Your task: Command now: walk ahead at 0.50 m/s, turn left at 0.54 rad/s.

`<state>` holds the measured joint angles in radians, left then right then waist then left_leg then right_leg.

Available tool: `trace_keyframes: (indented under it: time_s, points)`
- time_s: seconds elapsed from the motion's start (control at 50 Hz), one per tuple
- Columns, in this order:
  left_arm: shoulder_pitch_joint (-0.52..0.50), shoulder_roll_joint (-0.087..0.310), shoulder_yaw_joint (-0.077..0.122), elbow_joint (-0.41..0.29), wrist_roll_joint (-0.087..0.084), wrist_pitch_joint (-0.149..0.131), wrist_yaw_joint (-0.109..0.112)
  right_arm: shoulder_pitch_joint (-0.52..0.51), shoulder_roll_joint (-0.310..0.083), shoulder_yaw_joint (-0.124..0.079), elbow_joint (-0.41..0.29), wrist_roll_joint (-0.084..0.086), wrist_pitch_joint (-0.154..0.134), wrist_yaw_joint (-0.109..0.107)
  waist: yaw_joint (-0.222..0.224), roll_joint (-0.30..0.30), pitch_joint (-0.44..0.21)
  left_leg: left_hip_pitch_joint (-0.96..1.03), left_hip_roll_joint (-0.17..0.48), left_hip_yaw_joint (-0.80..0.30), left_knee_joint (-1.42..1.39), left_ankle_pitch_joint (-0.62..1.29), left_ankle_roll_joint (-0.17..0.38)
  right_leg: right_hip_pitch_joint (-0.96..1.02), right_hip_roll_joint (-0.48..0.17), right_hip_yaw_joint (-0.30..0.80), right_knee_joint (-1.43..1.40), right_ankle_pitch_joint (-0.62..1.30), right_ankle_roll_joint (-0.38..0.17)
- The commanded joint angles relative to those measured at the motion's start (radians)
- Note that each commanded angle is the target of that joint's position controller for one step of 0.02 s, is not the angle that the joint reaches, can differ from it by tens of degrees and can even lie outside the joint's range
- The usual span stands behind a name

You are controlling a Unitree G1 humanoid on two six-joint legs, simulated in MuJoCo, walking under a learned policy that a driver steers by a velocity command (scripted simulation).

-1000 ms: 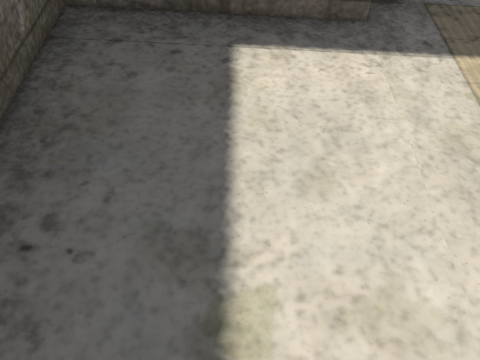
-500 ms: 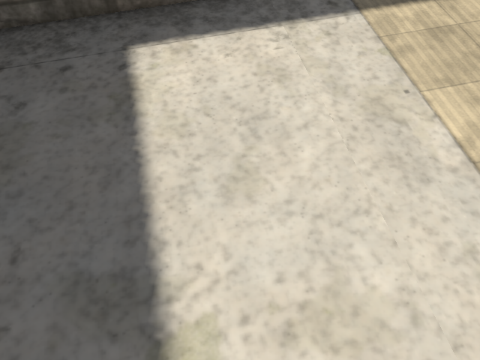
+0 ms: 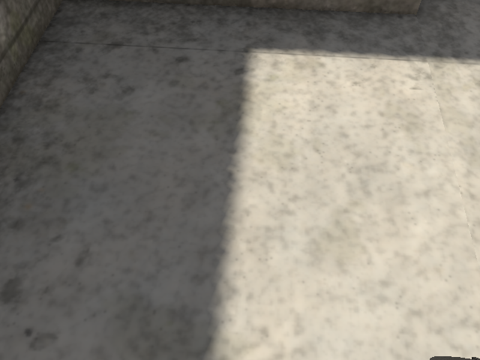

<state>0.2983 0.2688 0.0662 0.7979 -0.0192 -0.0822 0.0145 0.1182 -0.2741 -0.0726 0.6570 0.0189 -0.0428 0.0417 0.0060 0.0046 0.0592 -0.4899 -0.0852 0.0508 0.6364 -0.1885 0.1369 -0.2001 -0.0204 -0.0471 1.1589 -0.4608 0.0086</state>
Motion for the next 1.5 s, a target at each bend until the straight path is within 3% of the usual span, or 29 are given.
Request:
trace_keyframes:
  time_s: [0.02,0.06,0.14,0.28,0.38,0.4,0.42,0.44,0.46,0.5,0.54,0.68,0.78,0.84,0.86,0.88,0.9,0.92,0.96,1.0,1.26,1.3,1.34,1.36,1.38,1.4,1.42,1.46,1.5]
  points:
    - [-0.100,0.115,0.010,-0.170,-0.013,-0.078,-0.014,0.183,-0.140,-0.044,-0.032,-0.001,-0.021,-0.012,-0.061,-0.043,-0.187,0.607,0.325,-0.599,-0.351,0.024,0.227,-0.585,-0.038,0.166,0.187,0.071,-0.027]
    - [-0.085,0.126,0.022,-0.160,0.026,-0.057,-0.007,0.096,-0.095,-0.027,-0.057,-0.009,-0.026,-0.019,0.002,-0.027,-0.120,0.397,0.257,-0.469,-0.385,0.172,0.193,-0.466,-0.086,0.155,0.059,0.128,-0.006]
    - [-0.122,0.085,0.008,-0.179,0.042,-0.021,0.000,0.113,-0.138,-0.037,-0.039,-0.008,-0.029,-0.041,0.014,0.004,-0.079,0.217,0.203,-0.354,-0.408,0.320,0.178,-0.423,-0.081,0.102,-0.143,0.227,0.058]
    - [-0.348,0.075,-0.003,-0.229,0.014,-0.033,-0.023,0.219,-0.157,-0.042,0.001,0.011,-0.004,-0.054,-0.086,0.091,-0.088,0.230,0.158,-0.375,-0.311,0.113,0.090,-0.291,0.022,0.100,-0.581,0.508,0.064]
    - [-0.184,0.135,0.034,-0.190,0.023,-0.058,-0.034,0.212,-0.108,-0.028,0.001,-0.001,-0.002,-0.054,0.008,0.136,-0.141,0.333,0.170,-0.430,-0.100,0.235,0.028,-0.068,0.022,0.085,-0.704,0.407,-0.042]
    - [-0.043,0.183,0.049,-0.178,0.039,-0.063,-0.028,0.202,-0.060,-0.009,-0.018,-0.011,-0.008,-0.050,0.074,0.064,-0.258,0.243,0.120,-0.364,0.142,0.182,-0.011,0.159,-0.116,0.218,-0.686,0.397,-0.112]
    - [0.088,0.274,0.074,-0.136,0.052,-0.053,-0.029,0.356,-0.012,0.007,-0.016,0.011,-0.017,-0.052,0.044,-0.240,-0.392,-0.094,-0.030,-0.229,0.497,-0.155,-0.097,0.508,-0.328,0.647,-0.744,0.236,-0.296]
    - [0.121,0.211,0.063,-0.115,0.019,-0.047,-0.039,0.365,-0.072,0.003,-0.003,0.020,-0.023,-0.054,0.060,-0.285,-0.365,-0.275,-0.003,-0.249,0.642,-0.381,-0.110,0.530,-0.387,0.889,-0.857,-0.030,-0.326]
    - [0.070,0.143,0.044,-0.128,0.008,-0.041,-0.034,0.251,-0.139,-0.014,-0.017,0.021,-0.022,-0.053,0.084,-0.159,-0.218,-0.336,0.046,-0.257,0.706,-0.296,-0.108,0.415,-0.351,0.771,-0.875,-0.101,-0.284]
    - [-0.023,0.101,0.023,-0.133,0.023,-0.025,-0.031,0.110,-0.121,-0.010,-0.058,-0.011,-0.025,-0.051,0.053,-0.052,-0.073,-0.305,0.114,-0.193,0.634,-0.167,-0.103,0.176,-0.266,0.540,-0.906,0.094,-0.244]
    - [-0.049,0.073,0.009,-0.124,0.030,-0.028,-0.032,0.128,-0.089,-0.008,-0.055,-0.012,-0.025,-0.044,0.007,-0.095,-0.059,-0.212,0.161,-0.167,0.536,-0.111,-0.107,0.073,-0.200,0.418,-0.944,0.251,-0.222]
    - [0.023,0.155,0.026,-0.061,-0.003,-0.010,-0.019,-0.039,-0.013,0.028,-0.087,-0.020,-0.045,-0.035,0.043,-0.087,-0.054,-0.090,0.139,-0.086,0.074,0.111,-0.163,0.001,-0.135,0.246,-0.967,0.489,-0.228]
    - [0.103,0.170,0.028,-0.029,-0.014,0.013,-0.013,-0.139,-0.057,0.014,-0.113,-0.003,-0.065,-0.016,0.065,-0.102,-0.050,0.026,0.093,-0.098,-0.110,0.157,-0.159,0.045,-0.168,0.318,-0.900,0.416,-0.202]
    - [0.087,0.160,0.026,-0.035,-0.009,0.023,-0.007,0.003,-0.111,-0.017,-0.078,-0.009,-0.076,-0.024,-0.028,-0.102,-0.117,0.294,0.089,-0.085,-0.203,0.119,-0.105,0.008,-0.125,0.320,-0.744,0.477,-0.147]
    - [0.061,0.114,0.010,-0.056,0.003,0.018,-0.009,0.148,-0.162,-0.036,-0.062,-0.026,-0.078,-0.035,-0.104,-0.057,-0.222,0.522,0.208,-0.185,-0.179,0.115,-0.050,-0.104,-0.065,0.274,-0.527,0.427,-0.108]
    - [0.131,0.025,-0.016,-0.087,0.010,0.004,-0.007,0.282,-0.252,-0.057,-0.045,-0.043,-0.065,-0.045,-0.117,0.174,-0.374,0.866,0.450,-0.496,-0.183,0.091,0.065,-0.410,0.055,0.142,-0.177,0.095,-0.041]
    - [0.167,0.066,-0.012,-0.097,-0.015,-0.006,-0.006,0.318,-0.220,-0.052,-0.021,-0.033,-0.055,-0.038,-0.109,0.308,-0.414,0.875,0.531,-0.764,-0.286,-0.095,0.149,-0.577,0.048,0.167,0.020,-0.139,-0.025]
    - [0.112,0.139,0.011,-0.091,-0.027,-0.001,-0.005,0.271,-0.150,-0.033,-0.022,-0.022,-0.052,-0.039,-0.109,0.189,-0.274,0.763,0.491,-0.661,-0.311,-0.175,0.118,-0.636,-0.006,0.188,0.105,-0.063,-0.021]
    - [0.021,0.130,0.016,-0.107,-0.011,0.015,-0.007,0.158,-0.077,-0.008,-0.022,-0.023,-0.051,-0.036,-0.066,0.105,-0.122,0.535,0.399,-0.430,-0.369,-0.077,0.069,-0.603,-0.062,0.154,0.078,0.082,-0.014]
    - [0.019,0.095,0.018,-0.115,-0.008,0.037,-0.013,0.095,-0.058,-0.004,-0.012,-0.031,-0.058,-0.033,-0.016,0.131,-0.057,0.386,0.354,-0.296,-0.437,0.033,0.050,-0.525,-0.096,0.153,0.027,0.152,-0.006]
    - [-0.275,0.067,-0.001,-0.246,-0.001,0.052,-0.071,0.170,-0.197,-0.053,0.102,0.003,-0.043,-0.051,-0.066,0.048,0.020,0.490,0.379,0.064,-0.440,0.278,-0.004,-0.461,-0.072,0.039,-0.477,0.396,-0.054]
    - [-0.252,0.094,0.013,-0.259,0.004,0.057,-0.074,0.171,-0.227,-0.062,0.107,0.012,-0.030,-0.054,-0.037,0.073,-0.014,0.532,0.380,0.102,-0.327,0.554,-0.025,-0.372,-0.018,-0.018,-0.502,0.289,-0.093]
    - [-0.017,0.168,0.060,-0.203,0.003,0.064,-0.064,0.165,-0.226,-0.058,0.105,0.017,-0.016,-0.059,0.097,0.059,-0.148,0.465,0.324,0.166,0.012,0.776,-0.070,-0.030,0.084,-0.073,-0.582,0.308,-0.153]
    - [0.154,0.254,0.095,-0.165,-0.004,0.073,-0.044,0.188,-0.179,-0.038,0.088,-0.010,-0.020,-0.063,0.160,-0.050,-0.243,0.215,0.280,0.172,0.329,0.488,-0.120,0.284,-0.013,0.115,-0.595,0.341,-0.211]
    - [0.105,0.370,0.103,-0.182,-0.012,0.061,-0.041,0.279,-0.040,0.010,0.022,-0.046,-0.046,-0.048,0.027,-0.320,-0.339,-0.215,0.075,0.061,0.676,-0.391,-0.180,0.566,-0.268,0.711,-0.727,0.132,-0.404]
    - [0.136,0.276,0.077,-0.212,-0.007,0.046,-0.046,0.167,-0.130,-0.003,0.021,-0.009,-0.079,-0.038,0.117,-0.177,-0.432,-0.307,0.083,-0.142,0.763,-0.394,-0.162,0.588,-0.307,0.868,-0.861,0.024,-0.407]
    - [0.106,0.211,0.056,-0.189,0.005,0.034,-0.048,0.104,-0.169,-0.013,0.011,0.028,-0.091,-0.031,0.115,-0.123,-0.293,-0.367,0.130,-0.127,0.747,-0.291,-0.139,0.490,-0.296,0.708,-0.869,0.114,-0.353]
    - [-0.024,0.140,0.031,-0.199,0.010,0.026,-0.044,0.101,-0.150,-0.008,0.035,-0.004,-0.088,-0.044,0.035,-0.034,-0.166,-0.259,0.218,-0.112,0.600,-0.150,-0.131,0.213,-0.228,0.469,-0.859,0.356,-0.289]
    - [-0.071,0.108,0.016,-0.202,0.029,0.015,-0.041,0.152,-0.140,-0.011,0.059,-0.004,-0.060,-0.040,-0.014,-0.073,-0.150,-0.143,0.247,-0.118,0.552,-0.090,-0.137,0.076,-0.193,0.370,-0.908,0.477,-0.278]
